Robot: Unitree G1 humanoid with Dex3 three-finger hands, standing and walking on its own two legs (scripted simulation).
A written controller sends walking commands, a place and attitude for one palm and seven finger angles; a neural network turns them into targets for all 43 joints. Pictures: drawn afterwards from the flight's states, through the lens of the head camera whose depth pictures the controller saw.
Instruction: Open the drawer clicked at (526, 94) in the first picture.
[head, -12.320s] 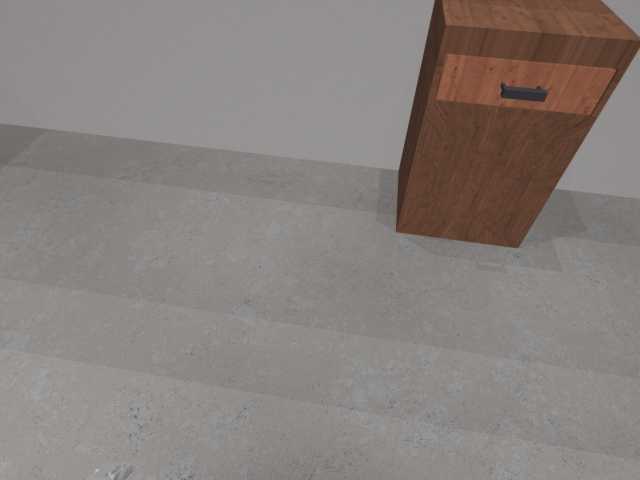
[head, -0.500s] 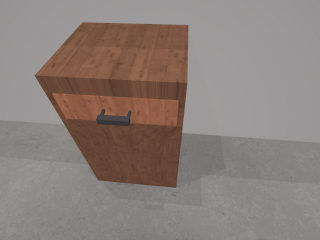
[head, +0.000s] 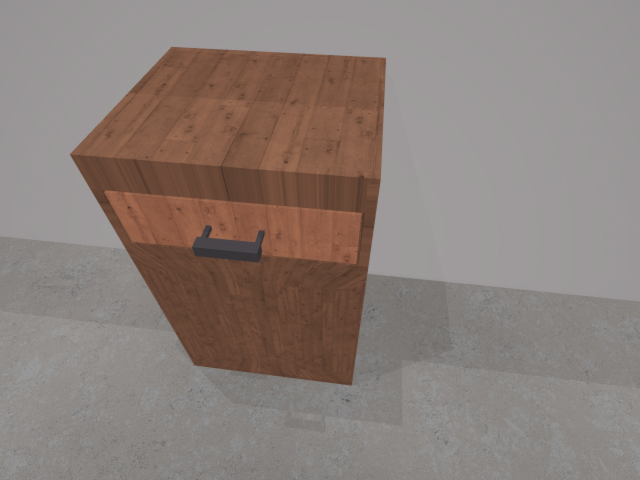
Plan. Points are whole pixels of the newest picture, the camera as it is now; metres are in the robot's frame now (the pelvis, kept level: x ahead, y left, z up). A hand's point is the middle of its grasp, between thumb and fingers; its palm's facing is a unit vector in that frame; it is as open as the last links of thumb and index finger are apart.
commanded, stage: come to a stop and stand still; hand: left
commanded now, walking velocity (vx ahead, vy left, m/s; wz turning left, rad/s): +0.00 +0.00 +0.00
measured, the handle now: (230, 240) +0.53 +0.21 -0.07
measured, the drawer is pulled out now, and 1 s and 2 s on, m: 0.00 0.00 0.00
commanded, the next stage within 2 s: look again from close up in 0.10 s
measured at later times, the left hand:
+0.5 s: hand out of the picture -0.02 +0.14 -0.17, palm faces +0.06 -0.98 -0.17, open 7.3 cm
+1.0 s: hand out of the picture +0.10 +0.20 -0.08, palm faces -0.05 -0.81 -0.58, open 7.4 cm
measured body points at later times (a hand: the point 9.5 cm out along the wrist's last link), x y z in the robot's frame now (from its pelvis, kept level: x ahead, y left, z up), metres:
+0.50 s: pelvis +0.00 -0.01 +0.00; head +0.01 -0.02 +0.45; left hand -0.02 +0.19 -0.16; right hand -0.03 -0.21 -0.17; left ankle -0.05 +0.13 -0.74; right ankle +0.00 -0.07 -0.74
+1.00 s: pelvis -0.02 +0.00 -0.01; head -0.01 -0.05 +0.44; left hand +0.10 +0.24 -0.04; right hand +0.06 -0.26 -0.15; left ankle -0.05 +0.13 -0.74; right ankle +0.00 -0.07 -0.74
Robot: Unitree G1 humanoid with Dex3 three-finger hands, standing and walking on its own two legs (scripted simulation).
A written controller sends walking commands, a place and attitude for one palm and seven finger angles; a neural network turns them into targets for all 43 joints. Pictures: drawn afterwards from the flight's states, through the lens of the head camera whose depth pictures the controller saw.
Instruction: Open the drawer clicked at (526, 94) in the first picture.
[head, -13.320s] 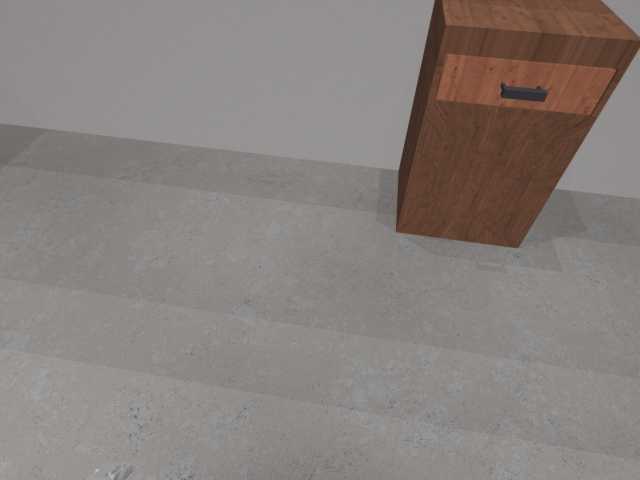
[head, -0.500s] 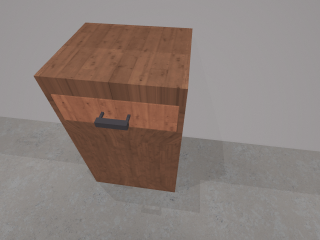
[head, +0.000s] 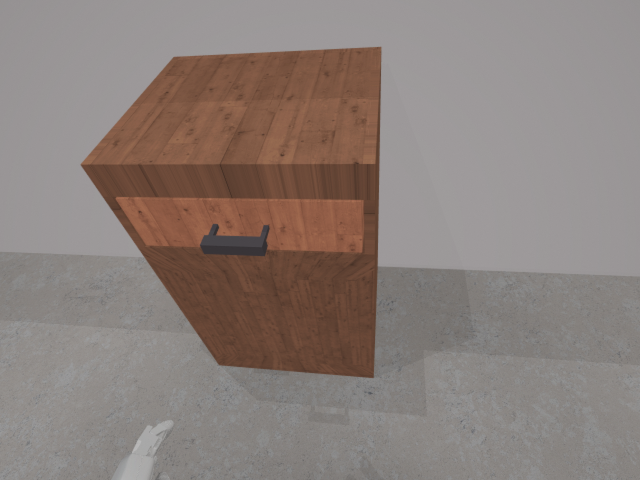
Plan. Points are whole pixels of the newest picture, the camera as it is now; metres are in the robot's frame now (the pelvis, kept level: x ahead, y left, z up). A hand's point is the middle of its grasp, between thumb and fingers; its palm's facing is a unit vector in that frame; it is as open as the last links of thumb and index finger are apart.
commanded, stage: raise the hand with hooked fingers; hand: left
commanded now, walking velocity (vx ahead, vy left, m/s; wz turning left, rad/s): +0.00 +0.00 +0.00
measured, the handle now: (237, 237) +0.54 +0.22 -0.06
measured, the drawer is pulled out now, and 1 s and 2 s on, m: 0.00 0.00 0.00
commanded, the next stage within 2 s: move the hooked fingers above the handle in 1.72 s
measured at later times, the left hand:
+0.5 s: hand (153, 429) +0.19 +0.24 -0.03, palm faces +0.10 -0.08 -0.99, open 10.1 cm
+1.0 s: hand (139, 355) +0.25 +0.26 +0.04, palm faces +0.10 -0.11 -0.99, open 13.0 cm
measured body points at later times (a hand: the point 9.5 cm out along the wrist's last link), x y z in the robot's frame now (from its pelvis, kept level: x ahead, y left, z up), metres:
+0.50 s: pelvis -0.04 +0.01 -0.04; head -0.01 -0.01 +0.41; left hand +0.17 +0.24 +0.03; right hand +0.22 -0.16 -0.12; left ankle -0.04 +0.13 -0.73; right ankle +0.02 -0.07 -0.73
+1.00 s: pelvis -0.02 +0.04 -0.01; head +0.00 +0.01 +0.44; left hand +0.24 +0.26 +0.09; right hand +0.18 -0.20 -0.11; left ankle -0.04 +0.13 -0.73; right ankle +0.02 -0.07 -0.73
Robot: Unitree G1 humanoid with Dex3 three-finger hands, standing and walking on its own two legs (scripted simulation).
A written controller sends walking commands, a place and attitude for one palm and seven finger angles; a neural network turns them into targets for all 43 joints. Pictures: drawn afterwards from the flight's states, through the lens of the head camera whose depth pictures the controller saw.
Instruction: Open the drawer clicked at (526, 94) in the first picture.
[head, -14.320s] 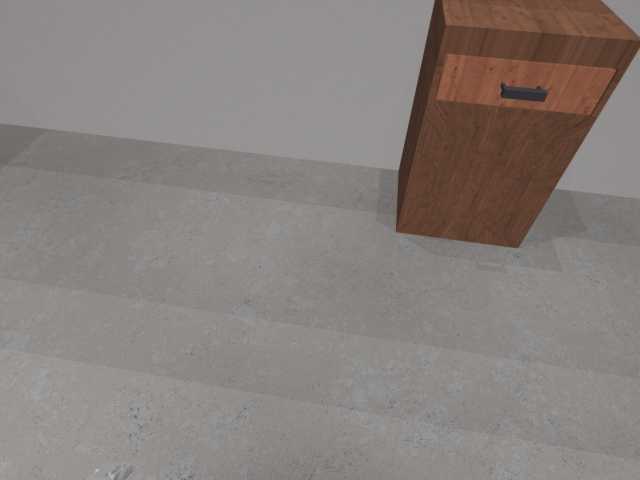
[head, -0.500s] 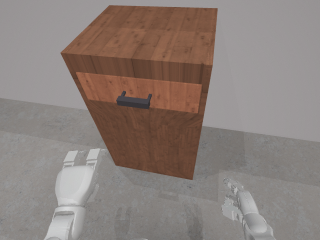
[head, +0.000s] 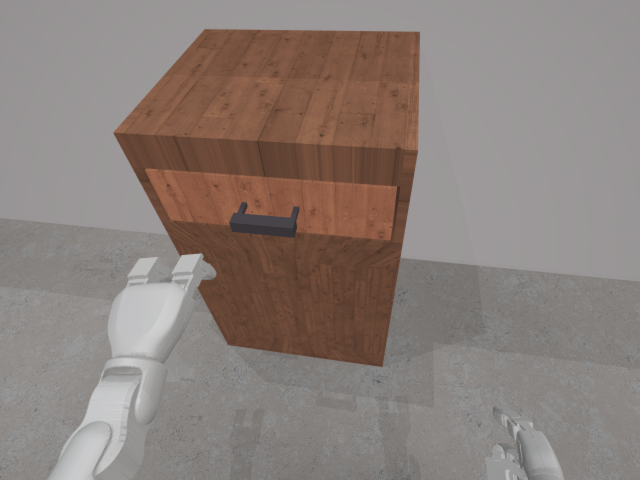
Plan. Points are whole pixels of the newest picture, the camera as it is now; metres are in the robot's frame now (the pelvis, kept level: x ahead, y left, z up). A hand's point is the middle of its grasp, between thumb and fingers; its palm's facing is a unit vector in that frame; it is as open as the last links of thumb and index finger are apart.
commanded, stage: raise the hand with hooked fingers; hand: left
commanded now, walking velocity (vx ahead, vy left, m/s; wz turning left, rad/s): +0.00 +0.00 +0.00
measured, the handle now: (266, 216) +0.56 +0.19 -0.05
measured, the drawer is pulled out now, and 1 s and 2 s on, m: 0.00 0.00 0.00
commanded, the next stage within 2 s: move the hooked fingers above the handle in 0.72 s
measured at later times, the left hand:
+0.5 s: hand (169, 277) +0.32 +0.23 +0.09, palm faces -0.02 -0.10 -0.99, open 13.8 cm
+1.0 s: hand (185, 284) +0.32 +0.22 +0.07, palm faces -0.02 -0.08 -1.00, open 13.8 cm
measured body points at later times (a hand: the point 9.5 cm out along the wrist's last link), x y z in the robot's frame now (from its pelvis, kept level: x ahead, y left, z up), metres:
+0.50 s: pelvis +0.02 +0.00 +0.01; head +0.05 -0.04 +0.46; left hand +0.31 +0.24 +0.14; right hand +0.21 -0.22 -0.10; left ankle -0.02 +0.09 -0.73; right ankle +0.04 -0.11 -0.73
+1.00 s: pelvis +0.00 -0.01 +0.01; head +0.04 -0.04 +0.46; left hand +0.32 +0.22 +0.12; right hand +0.20 -0.22 -0.11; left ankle -0.02 +0.09 -0.73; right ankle +0.04 -0.11 -0.73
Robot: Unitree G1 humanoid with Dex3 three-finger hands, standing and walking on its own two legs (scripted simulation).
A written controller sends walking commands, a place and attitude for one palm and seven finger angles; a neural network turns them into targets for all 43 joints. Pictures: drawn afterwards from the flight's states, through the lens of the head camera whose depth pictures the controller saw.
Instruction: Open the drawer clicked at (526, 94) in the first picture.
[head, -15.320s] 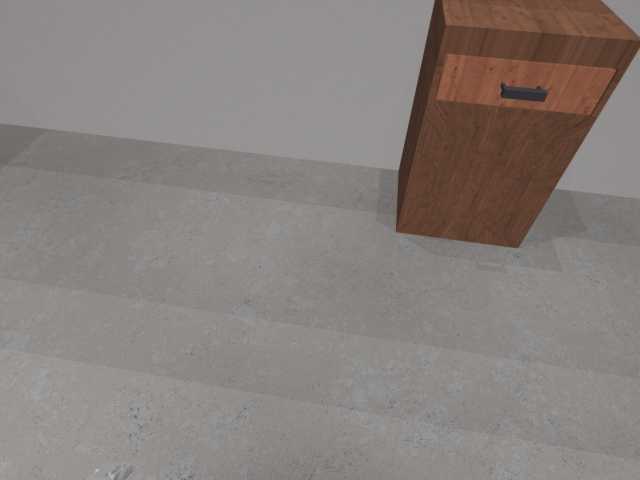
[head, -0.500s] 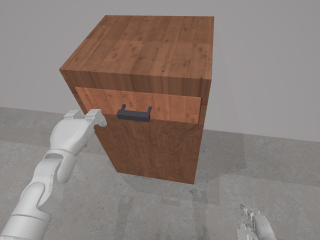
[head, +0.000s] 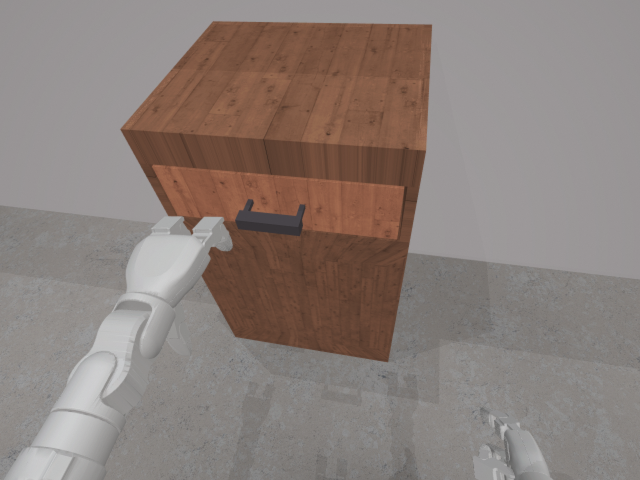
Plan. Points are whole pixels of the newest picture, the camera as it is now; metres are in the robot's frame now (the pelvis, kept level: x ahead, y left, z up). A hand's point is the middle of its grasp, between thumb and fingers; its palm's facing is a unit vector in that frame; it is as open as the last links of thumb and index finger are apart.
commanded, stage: move the hooked fingers above the handle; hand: left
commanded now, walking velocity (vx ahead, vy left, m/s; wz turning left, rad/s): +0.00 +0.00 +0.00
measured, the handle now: (272, 214) +0.56 +0.18 -0.07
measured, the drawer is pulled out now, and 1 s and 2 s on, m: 0.00 0.00 0.00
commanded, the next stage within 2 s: none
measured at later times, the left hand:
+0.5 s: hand (226, 256) +0.39 +0.19 +0.03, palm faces -0.05 -0.06 -1.00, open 13.8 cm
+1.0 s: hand (257, 226) +0.47 +0.17 +0.01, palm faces -0.01 -0.06 -1.00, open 13.8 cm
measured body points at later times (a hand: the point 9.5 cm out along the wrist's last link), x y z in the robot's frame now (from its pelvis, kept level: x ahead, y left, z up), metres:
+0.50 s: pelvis +0.00 +0.00 -0.01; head +0.06 -0.03 +0.44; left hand +0.39 +0.20 +0.09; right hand +0.11 -0.27 -0.14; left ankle -0.02 +0.10 -0.74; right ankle +0.03 -0.10 -0.74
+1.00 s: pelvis +0.01 +0.00 -0.02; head +0.09 -0.02 +0.42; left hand +0.46 +0.17 +0.07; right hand +0.06 -0.27 -0.16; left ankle -0.02 +0.10 -0.74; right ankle +0.03 -0.10 -0.74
